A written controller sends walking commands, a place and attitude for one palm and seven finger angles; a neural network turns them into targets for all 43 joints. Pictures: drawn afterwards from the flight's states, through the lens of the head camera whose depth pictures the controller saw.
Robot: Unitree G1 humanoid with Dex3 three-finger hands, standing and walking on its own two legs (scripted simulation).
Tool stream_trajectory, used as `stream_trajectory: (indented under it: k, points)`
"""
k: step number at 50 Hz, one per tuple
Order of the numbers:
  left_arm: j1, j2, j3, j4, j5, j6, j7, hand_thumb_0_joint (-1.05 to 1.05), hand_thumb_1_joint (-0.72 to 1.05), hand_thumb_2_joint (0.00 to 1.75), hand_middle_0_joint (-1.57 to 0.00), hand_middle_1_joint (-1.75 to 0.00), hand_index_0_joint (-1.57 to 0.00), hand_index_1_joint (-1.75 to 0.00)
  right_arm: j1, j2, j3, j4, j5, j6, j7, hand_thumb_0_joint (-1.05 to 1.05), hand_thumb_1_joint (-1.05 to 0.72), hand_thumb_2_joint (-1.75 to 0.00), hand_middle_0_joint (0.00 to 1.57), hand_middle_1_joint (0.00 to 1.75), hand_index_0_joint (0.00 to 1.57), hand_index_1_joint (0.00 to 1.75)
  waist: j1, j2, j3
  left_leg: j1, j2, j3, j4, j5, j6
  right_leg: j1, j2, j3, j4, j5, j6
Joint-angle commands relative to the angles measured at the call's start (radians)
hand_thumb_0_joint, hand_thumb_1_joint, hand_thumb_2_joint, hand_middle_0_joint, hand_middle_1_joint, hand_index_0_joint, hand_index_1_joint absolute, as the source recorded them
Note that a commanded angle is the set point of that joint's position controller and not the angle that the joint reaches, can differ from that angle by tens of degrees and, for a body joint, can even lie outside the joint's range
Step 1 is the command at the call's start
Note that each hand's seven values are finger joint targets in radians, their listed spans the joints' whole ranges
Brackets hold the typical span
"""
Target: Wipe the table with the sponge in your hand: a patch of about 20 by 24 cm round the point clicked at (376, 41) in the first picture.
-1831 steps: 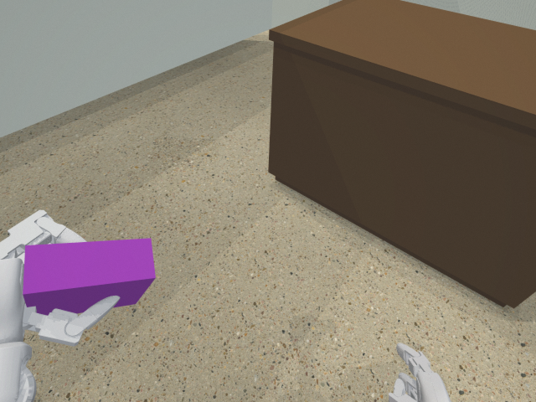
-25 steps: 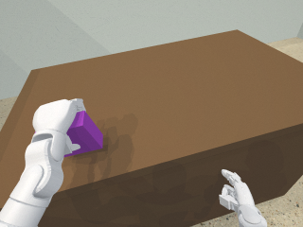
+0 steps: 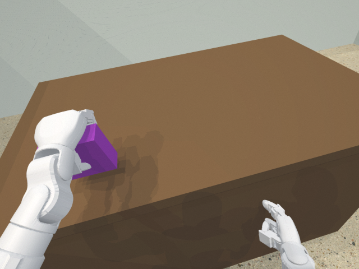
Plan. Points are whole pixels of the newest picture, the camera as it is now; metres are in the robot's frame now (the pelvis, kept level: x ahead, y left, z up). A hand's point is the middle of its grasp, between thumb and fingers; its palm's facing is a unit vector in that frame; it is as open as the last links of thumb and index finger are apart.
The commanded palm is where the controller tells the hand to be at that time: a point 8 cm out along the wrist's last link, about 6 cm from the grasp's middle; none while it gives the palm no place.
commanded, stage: move the sponge above the wiping area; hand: left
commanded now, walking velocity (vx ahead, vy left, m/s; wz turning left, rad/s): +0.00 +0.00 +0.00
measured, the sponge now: (85, 158) +0.29 +0.27 +0.13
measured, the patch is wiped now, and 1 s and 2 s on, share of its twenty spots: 0.00 0.00 0.00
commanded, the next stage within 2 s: lower the sponge onto the table in 0.36 s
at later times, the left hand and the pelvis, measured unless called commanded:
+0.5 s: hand (74, 145) +0.28 +0.27 +0.19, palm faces +0.19 -0.09 -0.98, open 9.2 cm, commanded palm +0.23 +0.26 +0.25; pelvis +0.00 +0.00 +0.00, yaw +0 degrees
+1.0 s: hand (74, 152) +0.27 +0.27 +0.17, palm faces +0.14 -0.09 -0.99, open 9.2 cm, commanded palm +0.23 +0.27 +0.24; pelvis +0.00 +0.00 +0.00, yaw +0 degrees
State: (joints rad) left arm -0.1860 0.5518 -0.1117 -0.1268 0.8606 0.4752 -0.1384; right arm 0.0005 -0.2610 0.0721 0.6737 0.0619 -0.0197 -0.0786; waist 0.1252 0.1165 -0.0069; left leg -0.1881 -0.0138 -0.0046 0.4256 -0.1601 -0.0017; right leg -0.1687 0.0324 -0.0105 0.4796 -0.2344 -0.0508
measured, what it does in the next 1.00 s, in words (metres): stands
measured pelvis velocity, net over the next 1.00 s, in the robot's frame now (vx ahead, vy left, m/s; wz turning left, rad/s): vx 0.00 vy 0.00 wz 0.00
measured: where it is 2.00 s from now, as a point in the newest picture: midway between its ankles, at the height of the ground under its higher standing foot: outside the picture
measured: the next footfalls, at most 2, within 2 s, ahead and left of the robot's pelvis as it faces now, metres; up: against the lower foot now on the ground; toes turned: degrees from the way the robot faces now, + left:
none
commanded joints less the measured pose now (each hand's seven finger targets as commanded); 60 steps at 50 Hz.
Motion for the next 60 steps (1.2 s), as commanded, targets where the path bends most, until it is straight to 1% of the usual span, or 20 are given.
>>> stream_trajectory:
  k: [1,4,13,14,16,19,20,24,25,29,30,33,34,41,44,47,49,50,59,60]
  points:
    - [-0.288,0.224,0.174,-0.218,0.032,0.007,0.049,0.0,0.1,1.3,-1.2,-1.6,-1.2,-1.6,-0.277,-0.065,-0.023,-0.194,-0.001,-0.055,0.006,0.0,-0.9,-0.9,0.2,0.3,0.2,0.3,0.026,-0.057,-0.212,0.078,-0.021,-0.057,-0.034,0.085,0.017,0.004,-0.03,0.1,-0.116,0.044,-0.022]
    - [-0.285,0.274,0.213,-0.216,0.033,0.017,0.045,0.0,0.1,1.3,-1.2,-1.6,-1.2,-1.6,-0.28,-0.078,-0.026,-0.194,0.001,-0.047,0.001,0.0,-0.9,-0.9,0.2,0.3,0.2,0.3,0.02,-0.078,-0.191,0.072,-0.019,-0.055,-0.026,0.05,0.018,-0.017,-0.026,0.136,-0.124,0.009,-0.026]
    - [-0.311,0.252,0.181,-0.297,0.044,0.003,0.054,0.0,0.1,1.3,-1.2,-1.6,-1.2,-1.6,-0.27,-0.07,-0.026,-0.207,-0.006,-0.049,0.003,0.0,-0.9,-0.9,0.2,0.3,0.2,0.3,0.026,-0.045,-0.237,0.094,-0.025,-0.06,-0.025,0.098,0.021,0.011,-0.028,0.105,-0.109,0.056,-0.023]
    - [-0.327,0.296,0.218,-0.311,0.043,0.005,0.059,0.0,0.1,1.3,-1.2,-1.6,-1.2,-1.6,-0.292,-0.07,-0.026,-0.206,-0.002,-0.057,0.0,0.0,-0.9,-0.9,0.2,0.3,0.2,0.3,0.027,-0.022,-0.224,0.099,-0.023,-0.062,-0.024,0.081,0.019,-0.001,-0.021,0.137,-0.112,0.029,-0.034]
    - [-0.296,0.248,0.189,-0.289,0.033,0.004,0.061,0.0,0.1,1.3,-1.2,-1.6,-1.2,-1.6,-0.273,-0.064,-0.026,-0.202,-0.004,-0.056,0.004,0.0,-0.9,-0.9,0.2,0.3,0.2,0.3,0.029,-0.029,-0.223,0.092,-0.023,-0.06,-0.027,0.092,0.018,0.004,-0.027,0.111,-0.114,0.04,-0.027]
    - [-0.303,0.305,0.239,-0.272,0.029,0.013,0.065,0.0,0.1,1.3,-1.2,-1.6,-1.2,-1.6,-0.285,-0.075,-0.026,-0.196,0.001,-0.051,0.0,0.0,-0.9,-0.9,0.2,0.3,0.2,0.3,0.027,-0.051,-0.198,0.084,-0.021,-0.063,-0.031,0.058,0.016,-0.011,-0.021,0.143,-0.124,0.003,-0.032]
    - [-0.322,0.237,0.18,-0.265,0.026,0.016,0.06,0.0,0.1,1.3,-1.2,-1.6,-1.2,-1.6,-0.286,-0.067,-0.022,-0.205,-0.002,-0.05,0.0,0.0,-0.9,-0.9,0.2,0.3,0.2,0.3,0.024,-0.039,-0.212,0.077,-0.023,-0.055,-0.029,0.057,0.017,-0.001,-0.029,0.118,-0.121,0.008,-0.029]
    - [-0.288,0.271,0.209,-0.261,0.02,0.02,0.056,0.0,0.1,1.3,-1.2,-1.6,-1.2,-1.6,-0.288,-0.072,-0.025,-0.201,0.005,-0.051,-0.002,0.0,-0.9,-0.9,0.2,0.3,0.2,0.3,0.022,-0.052,-0.194,0.08,-0.019,-0.06,-0.031,0.038,0.015,-0.018,-0.024,0.136,-0.124,-0.013,-0.029]
    - [-0.299,0.214,0.16,-0.25,0.019,0.022,0.05,0.0,0.1,1.3,-1.2,-1.6,-1.2,-1.6,-0.286,-0.067,-0.022,-0.208,0.002,-0.05,-0.003,0.0,-0.9,-0.9,0.2,0.3,0.2,0.3,0.021,-0.055,-0.203,0.069,-0.021,-0.054,-0.026,0.039,0.017,-0.01,-0.03,0.115,-0.121,-0.003,-0.025]
    - [-0.287,0.3,0.227,-0.267,0.027,0.02,0.048,0.0,0.1,1.3,-1.2,-1.6,-1.2,-1.6,-0.288,-0.077,-0.025,-0.202,0.004,-0.048,-0.005,0.0,-0.9,-0.9,0.2,0.3,0.2,0.3,0.023,-0.051,-0.202,0.07,-0.02,-0.058,-0.024,0.034,0.017,-0.015,-0.026,0.145,-0.119,-0.016,-0.028]
    - [-0.319,0.239,0.171,-0.258,0.028,0.021,0.042,0.0,0.1,1.3,-1.2,-1.6,-1.2,-1.6,-0.285,-0.07,-0.019,-0.21,0.0,-0.048,-0.006,0.0,-0.9,-0.9,0.2,0.3,0.2,0.3,0.019,-0.051,-0.209,0.066,-0.024,-0.057,-0.024,0.043,0.02,-0.009,-0.029,0.113,-0.116,-0.002,-0.025]
    - [-0.312,0.259,0.181,-0.253,0.035,0.014,0.043,0.0,0.1,1.3,-1.2,-1.6,-1.2,-1.6,-0.27,-0.073,-0.025,-0.198,-0.003,-0.047,-0.005,0.0,-0.9,-0.9,0.2,0.3,0.2,0.3,0.021,-0.046,-0.214,0.08,-0.025,-0.055,-0.018,0.06,0.021,-0.013,-0.032,0.116,-0.12,0.018,-0.02]
    - [-0.33,0.312,0.226,-0.257,0.038,0.013,0.047,0.0,0.1,1.3,-1.2,-1.6,-1.2,-1.6,-0.285,-0.077,-0.026,-0.196,0.001,-0.055,-0.009,0.0,-0.9,-0.9,0.2,0.3,0.2,0.3,0.022,-0.043,-0.205,0.08,-0.022,-0.061,-0.019,0.039,0.018,-0.018,-0.027,0.149,-0.122,-0.014,-0.03]
    - [-0.302,0.228,0.163,-0.229,0.039,0.004,0.041,0.0,0.1,1.3,-1.2,-1.6,-1.2,-1.6,-0.27,-0.065,-0.024,-0.192,-0.002,-0.061,-0.003,0.0,-0.9,-0.9,0.2,0.3,0.2,0.3,0.022,-0.06,-0.209,0.079,-0.023,-0.061,-0.025,0.06,0.017,-0.012,-0.029,0.112,-0.117,0.013,-0.023]
    - [-0.285,0.276,0.208,-0.241,0.041,0.008,0.041,0.0,0.1,1.3,-1.2,-1.6,-1.2,-1.6,-0.285,-0.074,-0.027,-0.191,0.0,-0.057,-0.004,0.0,-0.9,-0.9,0.2,0.3,0.2,0.3,0.025,-0.057,-0.201,0.076,-0.02,-0.061,-0.024,0.045,0.017,-0.014,-0.024,0.142,-0.118,0.002,-0.03]
    - [-0.249,0.219,0.163,-0.225,0.038,0.007,0.038,0.0,0.1,1.3,-1.2,-1.6,-1.2,-1.6,-0.265,-0.072,-0.028,-0.192,-0.007,-0.05,-0.001,0.0,-0.9,-0.9,0.2,0.3,0.2,0.3,0.023,-0.07,-0.191,0.071,-0.02,-0.056,-0.029,0.052,0.02,-0.013,-0.029,0.104,-0.121,0.014,-0.021]
    - [-0.27,0.275,0.21,-0.251,0.046,0.004,0.048,0.0,0.1,1.3,-1.2,-1.6,-1.2,-1.6,-0.28,-0.075,-0.028,-0.194,-0.002,-0.053,-0.003,0.0,-0.9,-0.9,0.2,0.3,0.2,0.3,0.026,-0.045,-0.193,0.072,-0.018,-0.064,-0.032,0.034,0.018,-0.013,-0.022,0.137,-0.117,-0.008,-0.032]
    - [-0.286,0.224,0.164,-0.232,0.045,0.005,0.045,0.0,0.1,1.3,-1.2,-1.6,-1.2,-1.6,-0.276,-0.07,-0.024,-0.201,-0.006,-0.053,-0.005,0.0,-0.9,-0.9,0.2,0.3,0.2,0.3,0.022,-0.056,-0.201,0.065,-0.021,-0.056,-0.028,0.034,0.021,-0.008,-0.028,0.109,-0.119,-0.009,-0.026]
    - [-0.267,0.261,0.197,-0.261,0.061,-0.01,0.063,0.0,0.1,1.3,-1.2,-1.6,-1.2,-1.6,-0.28,-0.072,-0.028,-0.19,-0.005,-0.06,0.002,0.0,-0.9,-0.9,0.2,0.3,0.2,0.3,0.023,-0.041,-0.2,0.091,-0.021,-0.066,-0.034,0.059,0.019,-0.008,-0.016,0.134,-0.121,0.011,-0.034]
    - [-0.282,0.188,0.134,-0.255,0.058,-0.01,0.059,0.0,0.1,1.3,-1.2,-1.6,-1.2,-1.6,-0.277,-0.065,-0.025,-0.195,-0.01,-0.06,0.002,0.0,-0.9,-0.9,0.2,0.3,0.2,0.3,0.019,-0.024,-0.216,0.089,-0.024,-0.058,-0.033,0.06,0.022,0.001,-0.022,0.104,-0.119,0.021,-0.031]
